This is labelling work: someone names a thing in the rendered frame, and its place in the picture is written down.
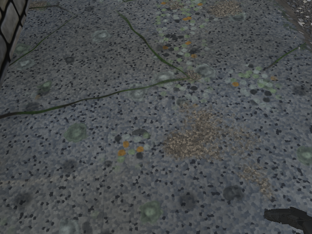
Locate right robot hand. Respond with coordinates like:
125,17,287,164
264,207,312,234

